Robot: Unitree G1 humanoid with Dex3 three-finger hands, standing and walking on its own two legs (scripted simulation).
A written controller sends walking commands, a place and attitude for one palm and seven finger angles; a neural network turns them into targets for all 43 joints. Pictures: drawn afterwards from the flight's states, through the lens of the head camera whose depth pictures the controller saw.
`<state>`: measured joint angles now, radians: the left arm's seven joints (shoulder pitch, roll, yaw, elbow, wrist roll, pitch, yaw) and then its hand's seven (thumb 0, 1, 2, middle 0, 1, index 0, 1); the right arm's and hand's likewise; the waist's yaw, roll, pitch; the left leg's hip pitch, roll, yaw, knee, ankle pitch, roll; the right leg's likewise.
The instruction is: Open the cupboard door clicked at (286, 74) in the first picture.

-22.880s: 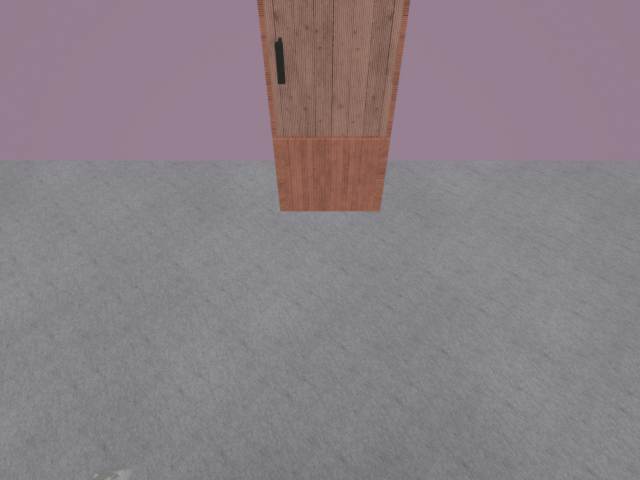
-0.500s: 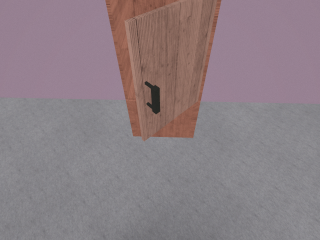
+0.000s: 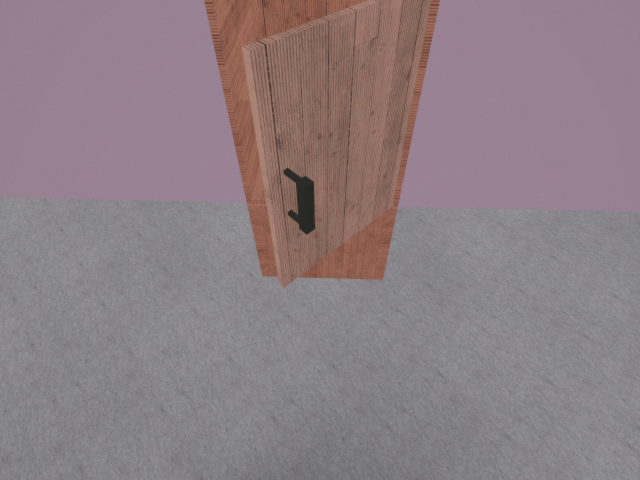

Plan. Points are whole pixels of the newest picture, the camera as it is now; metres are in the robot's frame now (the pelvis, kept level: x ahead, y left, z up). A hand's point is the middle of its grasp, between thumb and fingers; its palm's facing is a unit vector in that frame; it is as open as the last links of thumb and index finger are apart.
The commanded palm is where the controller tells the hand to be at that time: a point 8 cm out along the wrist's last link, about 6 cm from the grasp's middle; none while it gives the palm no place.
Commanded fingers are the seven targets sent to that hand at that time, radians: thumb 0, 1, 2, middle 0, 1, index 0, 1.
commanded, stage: walk to a spot facing it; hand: left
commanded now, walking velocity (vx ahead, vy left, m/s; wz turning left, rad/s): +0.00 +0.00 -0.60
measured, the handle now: (298, 201) +0.61 +0.08 -0.05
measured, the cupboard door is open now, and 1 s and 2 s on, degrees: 45 45 45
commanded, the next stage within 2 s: none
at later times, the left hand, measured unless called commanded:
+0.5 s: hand out of the picture +0.11 +0.18 -0.17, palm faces -0.18 -0.94 -0.30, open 7.4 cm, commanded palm none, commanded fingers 0.00 0.90 0.90 -0.20 -0.30 -0.20 -0.30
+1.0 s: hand (247, 451) +0.19 +0.13 -0.18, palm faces -0.45 -0.87 -0.22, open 7.4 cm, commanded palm none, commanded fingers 0.00 0.90 0.90 -0.20 -0.30 -0.20 -0.30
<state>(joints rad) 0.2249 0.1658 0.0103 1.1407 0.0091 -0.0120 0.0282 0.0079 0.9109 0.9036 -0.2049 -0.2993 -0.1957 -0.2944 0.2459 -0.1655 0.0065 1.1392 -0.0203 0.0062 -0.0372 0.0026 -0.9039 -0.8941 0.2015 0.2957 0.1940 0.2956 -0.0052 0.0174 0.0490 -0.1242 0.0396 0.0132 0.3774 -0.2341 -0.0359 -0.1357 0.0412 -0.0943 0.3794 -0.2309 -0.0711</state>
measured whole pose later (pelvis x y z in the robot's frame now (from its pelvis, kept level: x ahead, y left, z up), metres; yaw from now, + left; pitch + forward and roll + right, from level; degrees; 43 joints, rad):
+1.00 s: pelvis +0.02 -0.02 -0.01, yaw -30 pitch +3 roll -1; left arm 0.15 0.27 0.09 0.90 0.03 0.06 -0.03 0.01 0.91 0.90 -0.20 -0.30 -0.20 -0.29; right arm 0.15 -0.19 -0.01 0.86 -0.03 0.00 -0.04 0.00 -0.90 -0.89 0.20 0.30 0.20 0.30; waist 0.03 -0.04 0.11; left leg -0.25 0.08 0.04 0.52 -0.31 -0.02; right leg -0.51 0.05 0.02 1.09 -0.50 0.04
